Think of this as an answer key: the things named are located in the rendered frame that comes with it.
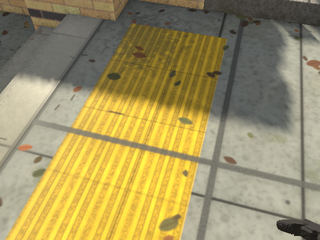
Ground robot right hand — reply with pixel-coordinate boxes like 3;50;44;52
276;219;320;240

